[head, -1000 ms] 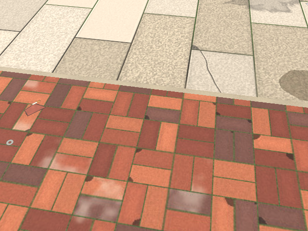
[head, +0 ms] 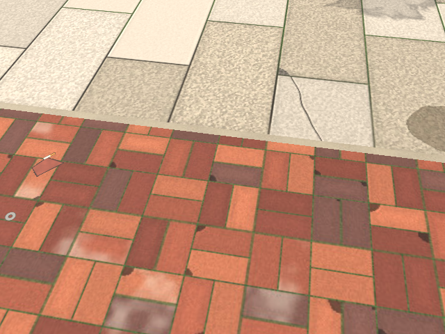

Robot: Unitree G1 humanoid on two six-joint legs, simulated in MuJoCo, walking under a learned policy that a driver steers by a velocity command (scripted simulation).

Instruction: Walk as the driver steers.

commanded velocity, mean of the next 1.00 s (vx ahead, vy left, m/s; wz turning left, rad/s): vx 0.29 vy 0.00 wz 0.00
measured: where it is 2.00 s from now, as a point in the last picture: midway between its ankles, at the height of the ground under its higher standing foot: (228, 250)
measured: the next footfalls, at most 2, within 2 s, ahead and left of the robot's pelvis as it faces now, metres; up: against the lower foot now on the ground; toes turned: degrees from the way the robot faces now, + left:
right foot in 0.96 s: +0.38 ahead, -0.05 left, +0.00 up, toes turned -4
left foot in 1.54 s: +0.70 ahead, +0.11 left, +0.00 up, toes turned +4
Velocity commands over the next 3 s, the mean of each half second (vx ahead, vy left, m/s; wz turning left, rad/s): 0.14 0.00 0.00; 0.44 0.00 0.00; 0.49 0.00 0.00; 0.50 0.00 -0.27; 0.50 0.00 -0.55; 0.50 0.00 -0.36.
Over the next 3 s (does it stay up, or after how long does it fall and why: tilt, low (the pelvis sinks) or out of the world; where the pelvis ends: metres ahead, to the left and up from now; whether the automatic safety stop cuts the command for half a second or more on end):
stays up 1.23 -0.14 0.01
